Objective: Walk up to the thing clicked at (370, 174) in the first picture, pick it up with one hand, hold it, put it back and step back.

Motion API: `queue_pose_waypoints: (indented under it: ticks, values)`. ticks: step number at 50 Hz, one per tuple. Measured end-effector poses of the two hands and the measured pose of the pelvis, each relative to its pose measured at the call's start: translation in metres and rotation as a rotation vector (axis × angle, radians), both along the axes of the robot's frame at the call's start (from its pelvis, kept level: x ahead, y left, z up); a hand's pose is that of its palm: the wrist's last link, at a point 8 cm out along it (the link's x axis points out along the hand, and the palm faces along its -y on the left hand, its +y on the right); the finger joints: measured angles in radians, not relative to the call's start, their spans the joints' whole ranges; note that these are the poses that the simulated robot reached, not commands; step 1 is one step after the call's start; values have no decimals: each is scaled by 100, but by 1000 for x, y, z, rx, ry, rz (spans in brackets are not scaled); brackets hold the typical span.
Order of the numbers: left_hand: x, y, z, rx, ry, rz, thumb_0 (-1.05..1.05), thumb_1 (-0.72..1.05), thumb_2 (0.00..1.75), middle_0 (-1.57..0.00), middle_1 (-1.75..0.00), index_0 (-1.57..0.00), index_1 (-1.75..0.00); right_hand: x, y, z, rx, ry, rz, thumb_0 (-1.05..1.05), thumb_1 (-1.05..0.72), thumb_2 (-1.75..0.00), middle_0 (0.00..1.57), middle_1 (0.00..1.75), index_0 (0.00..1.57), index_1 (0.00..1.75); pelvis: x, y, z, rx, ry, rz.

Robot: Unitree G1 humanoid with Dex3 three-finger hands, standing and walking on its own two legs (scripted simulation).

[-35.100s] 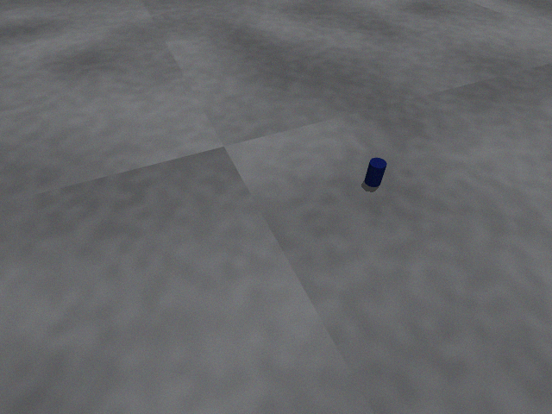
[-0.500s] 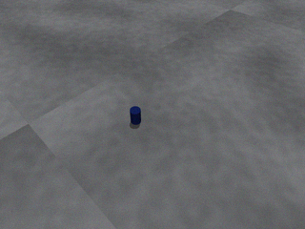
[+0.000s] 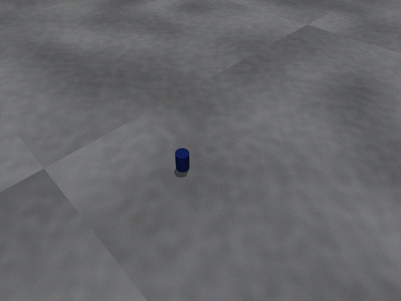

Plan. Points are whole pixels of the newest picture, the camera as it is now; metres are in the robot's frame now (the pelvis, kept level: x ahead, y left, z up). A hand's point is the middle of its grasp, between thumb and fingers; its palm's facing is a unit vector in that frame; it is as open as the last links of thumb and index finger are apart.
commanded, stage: step back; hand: left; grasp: from the side
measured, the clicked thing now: (182, 160) +1.06 +0.15 -0.70
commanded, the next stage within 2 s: stand in 0.36 s
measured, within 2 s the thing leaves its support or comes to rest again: neither
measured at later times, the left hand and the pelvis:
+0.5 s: hand out of the picture +0.12 +0.26 -0.14, palm faces +0.01 -0.94 -0.34, open 7.4 cm; pelvis +0.02 +0.00 +0.01, yaw +0 degrees
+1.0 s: hand out of the picture +0.06 +0.24 -0.14, palm faces -0.02 -0.94 -0.34, open 7.4 cm; pelvis +0.00 -0.01 +0.02, yaw +0 degrees
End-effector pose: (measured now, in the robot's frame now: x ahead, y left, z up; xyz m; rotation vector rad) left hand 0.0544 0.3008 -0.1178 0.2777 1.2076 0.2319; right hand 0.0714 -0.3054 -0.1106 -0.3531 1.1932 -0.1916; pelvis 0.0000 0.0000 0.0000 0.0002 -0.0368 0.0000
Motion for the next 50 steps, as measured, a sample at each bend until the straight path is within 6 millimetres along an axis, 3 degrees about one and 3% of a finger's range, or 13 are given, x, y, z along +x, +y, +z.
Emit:
queue_pose_waypoints:
  ticks: [11, 19, 27, 40, 50]
  values:
    - [48, 5, 7, 5, -54, -23, 1, 91, 89, -21, -30, -20, -30, 40, 19, 6, 26, -43, 7, 1, -90, -90, 21, 30, 20, 30, 14, 3, 6, -9, 7, 3]
    - [62, 6, 14, 19, -73, -24, 1, 91, 89, -21, -30, -20, -30, 57, 22, 6, 39, -70, 12, 0, -90, -90, 21, 30, 20, 30, 18, 3, 8, -5, 1, 6]
    - [48, -2, 15, 7, -18, -29, 1, 91, 89, -21, -30, -20, -30, 51, 19, 9, 46, -55, 11, 0, -90, -90, 21, 30, 20, 30, 14, 0, 13, -2, -5, 1]
    - [16, -13, 12, -4, 47, -28, 1, 91, 89, -21, -30, -20, -30, 16, 5, 7, 39, 17, -9, 0, -90, -90, 21, 30, 20, 30, 3, -7, 16, -1, -5, 3]
    - [4, -15, 14, 7, 67, -23, 1, 91, 89, -21, -30, -20, -30, -3, -2, 2, 43, 60, -15, 1, -90, -90, 21, 30, 20, 30, 1, -13, 16, 0, 0, 4]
